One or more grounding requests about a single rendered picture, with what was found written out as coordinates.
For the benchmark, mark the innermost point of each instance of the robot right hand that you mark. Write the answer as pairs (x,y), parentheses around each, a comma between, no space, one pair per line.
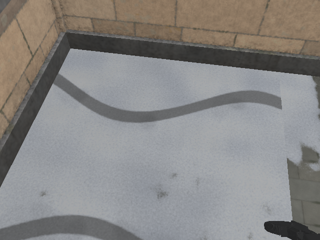
(292,230)

